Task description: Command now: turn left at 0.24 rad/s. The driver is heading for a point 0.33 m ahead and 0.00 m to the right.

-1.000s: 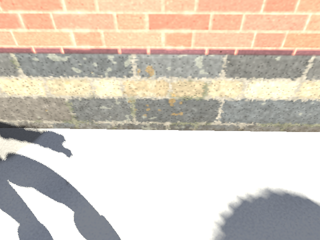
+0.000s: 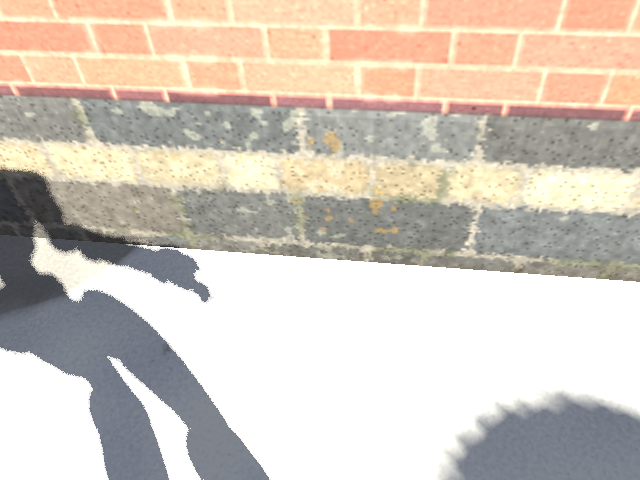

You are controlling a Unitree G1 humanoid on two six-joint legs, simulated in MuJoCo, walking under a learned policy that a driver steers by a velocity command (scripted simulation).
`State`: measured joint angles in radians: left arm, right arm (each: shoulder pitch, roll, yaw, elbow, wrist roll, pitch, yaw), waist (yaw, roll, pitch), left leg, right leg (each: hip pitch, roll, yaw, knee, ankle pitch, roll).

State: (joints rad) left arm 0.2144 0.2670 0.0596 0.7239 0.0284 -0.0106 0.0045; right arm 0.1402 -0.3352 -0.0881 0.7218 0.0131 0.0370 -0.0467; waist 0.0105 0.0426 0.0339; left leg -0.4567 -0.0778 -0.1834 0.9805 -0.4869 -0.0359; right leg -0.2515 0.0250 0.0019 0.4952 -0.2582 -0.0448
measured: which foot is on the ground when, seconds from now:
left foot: up 0.00-0.22, down 0.24-0.52, up 0.54-0.92, down 0.94-1.00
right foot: down 0.00-0.28, up 0.30-0.50, down 0.52-0.96, up 0.98-1.00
